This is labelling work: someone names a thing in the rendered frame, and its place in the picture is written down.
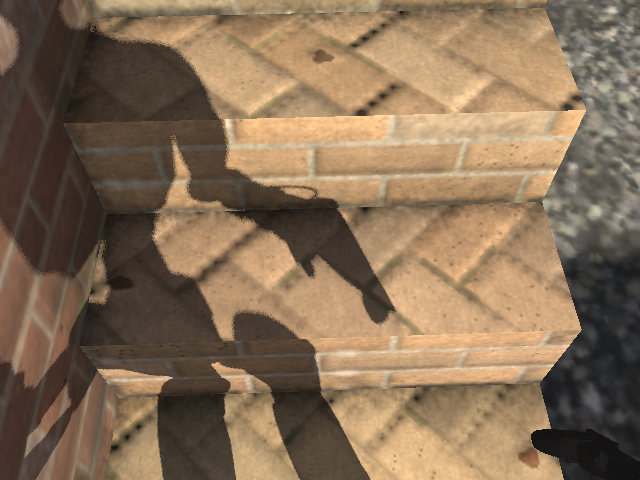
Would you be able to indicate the right robot hand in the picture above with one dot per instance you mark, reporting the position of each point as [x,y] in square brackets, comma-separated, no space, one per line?
[593,452]

